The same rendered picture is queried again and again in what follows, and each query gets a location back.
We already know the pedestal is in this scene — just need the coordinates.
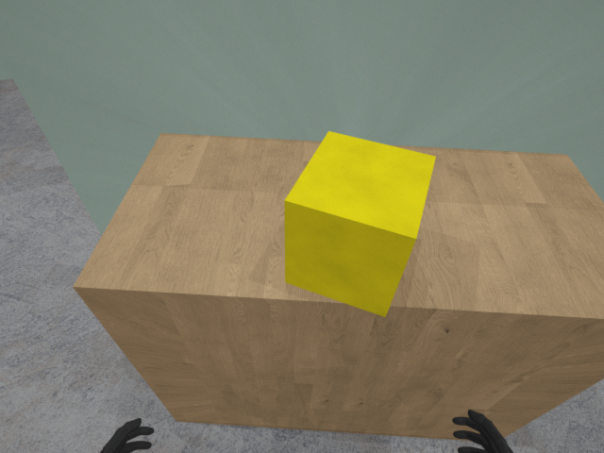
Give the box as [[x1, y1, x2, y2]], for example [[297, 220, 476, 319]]
[[73, 133, 604, 441]]

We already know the robot left hand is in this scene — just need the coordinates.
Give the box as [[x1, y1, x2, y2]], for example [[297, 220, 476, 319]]
[[100, 418, 154, 453]]

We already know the robot right hand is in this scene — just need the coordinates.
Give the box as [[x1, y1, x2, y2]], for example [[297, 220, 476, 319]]
[[452, 410, 513, 453]]

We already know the carton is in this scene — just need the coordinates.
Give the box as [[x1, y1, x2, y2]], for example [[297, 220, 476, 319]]
[[285, 131, 436, 317]]

